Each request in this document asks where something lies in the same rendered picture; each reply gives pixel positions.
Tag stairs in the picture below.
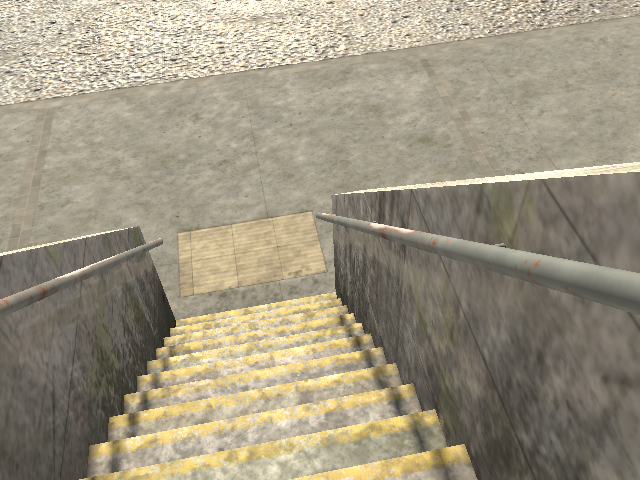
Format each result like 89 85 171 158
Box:
79 292 478 480

